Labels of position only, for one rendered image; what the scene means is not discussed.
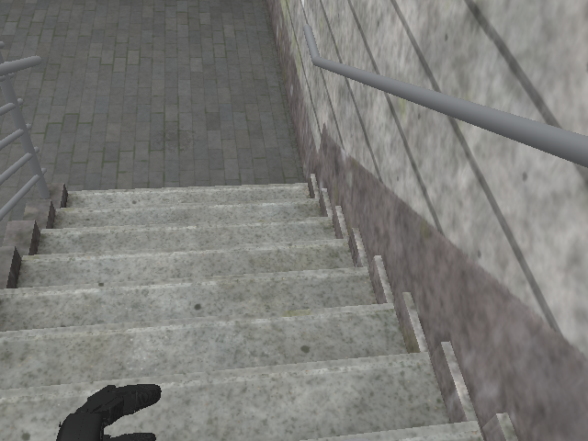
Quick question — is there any left robot hand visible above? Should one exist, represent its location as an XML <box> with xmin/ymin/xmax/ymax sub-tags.
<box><xmin>56</xmin><ymin>384</ymin><xmax>162</xmax><ymax>441</ymax></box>

